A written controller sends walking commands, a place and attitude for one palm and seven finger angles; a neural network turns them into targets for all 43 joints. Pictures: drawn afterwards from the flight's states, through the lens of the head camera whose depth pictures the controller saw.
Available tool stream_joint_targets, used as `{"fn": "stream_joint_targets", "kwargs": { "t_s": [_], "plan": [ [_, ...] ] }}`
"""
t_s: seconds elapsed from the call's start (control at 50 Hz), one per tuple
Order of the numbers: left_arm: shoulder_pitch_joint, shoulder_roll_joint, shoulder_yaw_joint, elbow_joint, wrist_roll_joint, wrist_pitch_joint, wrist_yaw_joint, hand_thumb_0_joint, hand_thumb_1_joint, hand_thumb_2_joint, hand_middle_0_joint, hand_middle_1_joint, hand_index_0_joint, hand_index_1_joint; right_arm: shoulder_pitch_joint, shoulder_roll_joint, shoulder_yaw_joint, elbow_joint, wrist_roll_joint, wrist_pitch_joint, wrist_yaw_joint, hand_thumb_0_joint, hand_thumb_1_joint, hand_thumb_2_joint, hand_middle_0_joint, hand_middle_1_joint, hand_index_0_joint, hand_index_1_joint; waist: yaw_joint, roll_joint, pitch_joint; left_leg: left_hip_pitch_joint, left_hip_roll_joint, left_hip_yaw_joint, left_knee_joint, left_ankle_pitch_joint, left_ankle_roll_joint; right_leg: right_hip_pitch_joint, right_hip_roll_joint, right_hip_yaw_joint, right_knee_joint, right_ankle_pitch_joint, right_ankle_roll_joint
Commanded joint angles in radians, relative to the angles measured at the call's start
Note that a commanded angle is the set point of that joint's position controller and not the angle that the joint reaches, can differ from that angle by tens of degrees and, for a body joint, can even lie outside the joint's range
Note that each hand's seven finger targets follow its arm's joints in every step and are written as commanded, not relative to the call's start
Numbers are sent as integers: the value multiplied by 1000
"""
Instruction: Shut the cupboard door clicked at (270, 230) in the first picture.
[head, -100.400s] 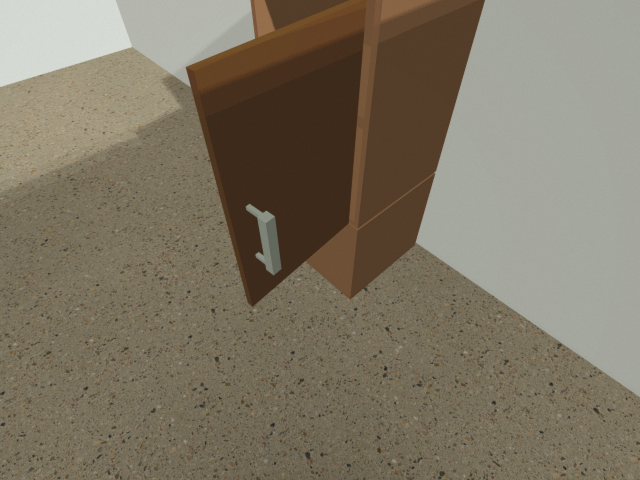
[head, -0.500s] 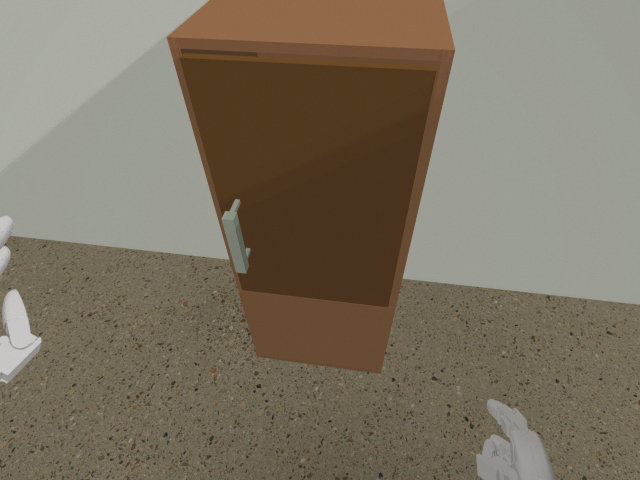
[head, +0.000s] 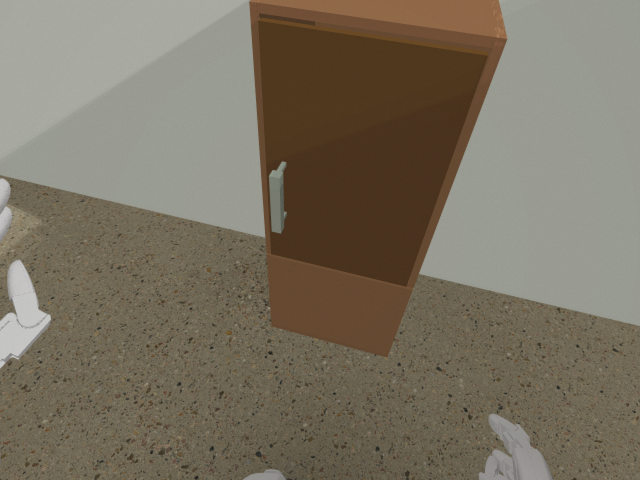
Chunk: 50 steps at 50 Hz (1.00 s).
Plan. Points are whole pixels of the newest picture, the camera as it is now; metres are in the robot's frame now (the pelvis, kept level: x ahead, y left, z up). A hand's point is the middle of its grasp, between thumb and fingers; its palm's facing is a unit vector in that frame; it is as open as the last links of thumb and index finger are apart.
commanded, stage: step back with the hand held close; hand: left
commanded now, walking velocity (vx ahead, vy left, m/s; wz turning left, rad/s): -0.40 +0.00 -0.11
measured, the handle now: (280, 197) +0.71 +0.14 -0.10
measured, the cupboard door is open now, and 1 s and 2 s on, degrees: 0 0 0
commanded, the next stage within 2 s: stop stepping back and stand still in 0.18 s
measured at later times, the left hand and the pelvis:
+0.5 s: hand out of the picture +0.10 +0.32 +0.18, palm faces +0.47 -0.85 -0.24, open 7.4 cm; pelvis -0.15 +0.05 +0.00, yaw -5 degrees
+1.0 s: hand out of the picture -0.04 +0.33 +0.18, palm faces +0.35 -0.87 -0.34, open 7.4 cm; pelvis -0.29 +0.11 +0.01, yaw -8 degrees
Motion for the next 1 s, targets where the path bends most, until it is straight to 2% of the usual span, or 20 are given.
{"fn": "stream_joint_targets", "kwargs": {
  "t_s": [0.0, 0.04, 0.08, 0.2, 0.26, 0.3, 0.34, 0.4, 0.44, 0.52, 0.6, 0.62, 0.64, 0.68, 0.72, 0.76, 0.88, 0.92, 0.94, 0.98],
  "plan": [
    [-95, 205, 154, -159, 8, -64, 15, 0, 900, 900, -200, -300, -200, -300, -106, -144, -45, -175, 11, -70, -23, 0, -900, -900, 200, 300, 200, 300, -25, 197, -11, -201, 224, -272, -424, -619, 61, 117, 51, 14, 107, -263, 3],
    [-103, 229, 190, -220, 6, -71, -2, 0, 900, 900, -200, -300, -200, -300, -127, -125, -56, -185, -5, -74, -17, 0, -900, -900, 200, 300, 200, 300, 8, 266, -101, -337, 313, -333, -526, -607, 91, 299, 90, -29, 442, -185, -1],
    [-125, 292, 238, -355, -17, -79, -9, 0, 900, 900, -200, -300, -200, -300, -142, -105, -68, -188, -9, -87, 3, 0, -900, -900, 200, 300, 200, 300, 21, 220, -206, -120, 290, -234, -458, -410, 56, 199, 85, -38, 464, -275, -16],
    [78, 222, 214, -282, -70, -49, 1, 0, 900, 900, -200, -300, -200, -300, -132, -77, -58, -145, -10, -106, 32, 0, -900, -900, 200, 300, 200, 300, 3, 210, -226, 188, 254, 2, -303, -204, -66, 84, -24, -51, -58, -341, -70],
    [-121, 262, 174, -237, -19, -86, 24, 0, 900, 900, -200, -300, -200, -300, -80, -73, -51, -74, -17, -89, 26, 0, -900, -900, 200, 300, 200, 300, -38, -174, -70, 361, 109, -6, 308, -121, -115, -396, -413, 471, -407, -282, -224],
    [-181, 187, 73, -185, -1, -60, 17, 0, 900, 900, -200, -300, -200, -300, -65, -71, -52, -83, -4, -96, 13, 0, -900, -900, 200, 300, 200, 300, -46, -284, -69, 245, 64, -26, 271, -96, -79, -183, -299, 269, -206, 238, -168],
    [-269, 201, 92, -147, -6, 4, 5, 0, 900, 900, -200, -300, -200, -300, -61, -104, -48, -99, 7, -88, -15, 0, -900, -900, 200, 300, 200, 300, -58, -187, -46, 304, 64, -1, 55, 152, -52, -130, -194, 145, -48, 355, -79],
    [-344, 141, 47, -101, -5, 29, -1, 0, 900, 900, -200, -300, -200, -300, -79, -120, -25, -119, 21, -108, -28, 0, -900, -900, 200, 300, 200, 300, -32, 260, 32, 204, 218, -166, -291, 34, 5, -38, -25, 15, 96, -116, -1],
    [-274, 153, 69, -129, -5, 28, 4, 0, 900, 900, -200, -300, -200, -300, -75, -111, -18, -134, 13, -116, -15, 0, -900, -900, 200, 300, 200, 300, -32, 283, 1, 114, 275, -312, -511, -563, -13, 14, 14, -9, 176, -282, -2],
    [-32, 173, 123, -342, -29, 45, -9, 0, 900, 900, -200, -300, -200, -300, -102, -100, -42, -193, -9, -87, 28, 0, -900, -900, 200, 300, 200, 300, 7, 278, -149, 67, 222, -177, -611, -553, -166, 200, 107, -118, 297, -308, -38],
    [232, 257, 207, -403, -40, 64, -4, 0, 900, 900, -200, -300, -200, -300, -98, -67, -39, -215, -12, -49, 40, 0, -900, -900, 200, 300, 200, 300, 21, 143, -212, -4, 75, 93, -262, -380, -129, 404, 54, -164, -61, -278, -101],
    [237, 278, 221, -400, -35, 70, -6, 0, 900, 900, -200, -300, -200, -300, -77, -52, -38, -189, -2, -31, 39, 0, -900, -900, 200, 300, 200, 300, 19, -80, -184, -1, -4, 203, 120, -240, -117, 273, -107, -8, -202, -290, -164],
    [128, 291, 226, -432, -28, 63, 0, 0, 900, 900, -200, -300, -200, -300, -89, -71, -51, -175, 10, -19, 28, 0, -900, -900, 200, 300, 200, 300, 1, -247, -82, -109, -10, 65, 486, -242, -83, 41, -359, 350, -372, -438, -267],
    [-45, 337, 304, -312, -26, 44, 5, 0, 900, 900, -200, -300, -200, -300, -74, -116, -52, -115, -31, -11, 10, 0, -900, -900, 200, 300, 200, 300, -58, -125, 56, -203, 44, -59, 799, -153, -77, -241, -476, 418, -466, -531, -317],
    [-89, 240, 211, -109, -14, 46, 14, 0, 900, 900, -200, -300, -200, -300, -60, -80, -41, -146, -7, -17, 1, 0, -900, -900, 200, 300, 200, 300, -63, -62, 24, -193, 94, -28, 647, -85, -56, -131, -342, 334, -426, -719, -184],
    [-73, 204, 168, 0, -15, 52, 16, 0, 900, 900, -200, -300, -200, -300, -81, -99, -41, -129, 6, -20, -17, 0, -900, -900, 200, 300, 200, 300, -31, 39, 65, -185, 98, -3, 529, -98, -43, -112, -325, 333, -411, -694, -185],
    [-177, 134, 33, -117, 13, 44, 25, 0, 900, 900, -200, -300, -200, -300, -67, -98, -40, -118, -12, -69, -30, 0, -900, -900, 200, 300, 200, 300, -14, -208, -4, 98, 44, 118, 73, -215, -6, 25, -259, 162, -335, -483, -125],
    [-132, 146, 48, -186, 10, 40, 33, 0, 900, 900, -200, -300, -200, -300, -38, -93, -37, -123, -22, -95, -33, 0, -900, -900, 200, 300, 200, 300, -29, -168, -61, 263, 12, 147, -140, -191, 4, 36, -203, 98, -228, -491, -134],
    [-119, 163, 71, -234, 4, 32, 33, 0, 900, 900, -200, -300, -200, -300, -16, -102, -41, -127, -22, -102, -34, 0, -900, -900, 200, 300, 200, 300, -46, -67, -84, 363, 42, 91, -219, -219, 22, -10, -156, 61, -81, -447, -109],
    [-131, 229, 131, -354, 14, 0, 36, 0, 900, 900, -200, -300, -200, -300, -28, -140, -54, -152, -14, -99, -25, 0, -900, -900, 200, 300, 200, 300, -44, 332, -16, 503, 397, -470, -399, -371, 148, -376, -30, -99, 377, -322, -22]
  ]
}}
